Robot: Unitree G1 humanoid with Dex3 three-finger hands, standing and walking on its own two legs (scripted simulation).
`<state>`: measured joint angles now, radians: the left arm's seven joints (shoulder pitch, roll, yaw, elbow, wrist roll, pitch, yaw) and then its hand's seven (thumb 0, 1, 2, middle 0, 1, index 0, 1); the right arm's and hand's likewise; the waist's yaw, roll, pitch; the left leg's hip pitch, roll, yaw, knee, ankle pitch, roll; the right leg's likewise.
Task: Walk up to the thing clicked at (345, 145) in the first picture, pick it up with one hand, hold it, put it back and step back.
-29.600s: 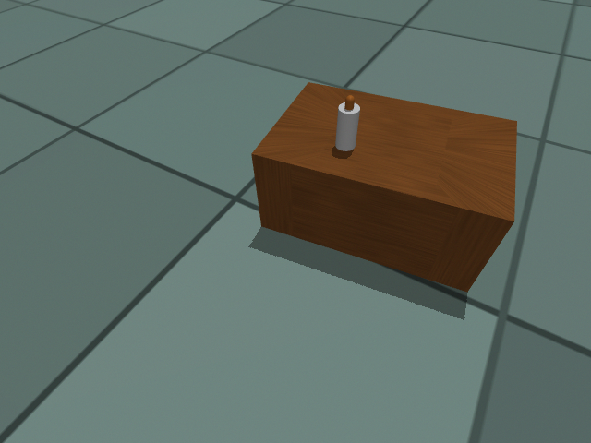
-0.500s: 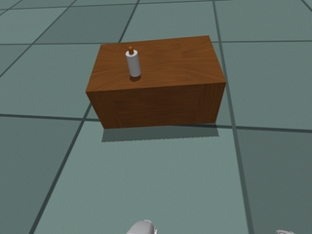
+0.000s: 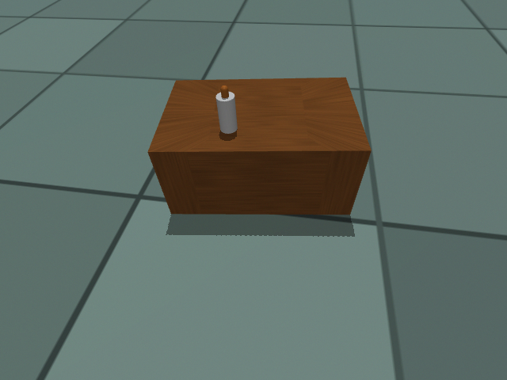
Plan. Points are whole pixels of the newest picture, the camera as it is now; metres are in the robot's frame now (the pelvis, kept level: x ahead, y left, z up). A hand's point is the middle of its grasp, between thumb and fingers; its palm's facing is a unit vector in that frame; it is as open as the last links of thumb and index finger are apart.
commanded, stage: step back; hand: left
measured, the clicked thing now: (226, 108) +1.16 +0.17 -0.24
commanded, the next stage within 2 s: stand in 0.52 s
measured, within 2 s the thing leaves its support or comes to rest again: neither
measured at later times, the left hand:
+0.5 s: hand out of the picture +0.13 +0.28 -0.14, palm faces -0.03 -0.93 -0.37, open 7.4 cm
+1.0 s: hand out of the picture +0.12 +0.26 -0.14, palm faces -0.07 -0.94 -0.34, open 7.4 cm
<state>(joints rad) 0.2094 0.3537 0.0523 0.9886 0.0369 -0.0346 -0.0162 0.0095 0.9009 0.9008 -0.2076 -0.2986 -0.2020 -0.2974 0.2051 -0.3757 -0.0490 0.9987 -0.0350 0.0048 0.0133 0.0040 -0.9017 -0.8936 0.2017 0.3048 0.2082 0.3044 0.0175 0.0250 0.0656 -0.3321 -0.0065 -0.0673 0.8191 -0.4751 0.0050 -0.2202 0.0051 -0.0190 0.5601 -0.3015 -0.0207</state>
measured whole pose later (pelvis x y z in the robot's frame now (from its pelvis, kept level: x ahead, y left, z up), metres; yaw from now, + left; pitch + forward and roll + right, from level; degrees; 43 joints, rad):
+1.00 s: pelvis +0.03 +0.01 +0.02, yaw -1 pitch -2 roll +0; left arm 0.09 0.35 0.00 1.14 0.01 -0.02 -0.01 0.01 0.90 0.90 -0.21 -0.30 -0.20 -0.30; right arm 0.09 -0.35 -0.01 1.16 -0.01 -0.01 0.02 0.00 -0.90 -0.89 0.20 0.30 0.21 0.30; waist -0.02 0.00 0.06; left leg -0.14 0.03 0.03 0.31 -0.13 -0.01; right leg -0.07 -0.01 0.02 0.31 -0.20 0.02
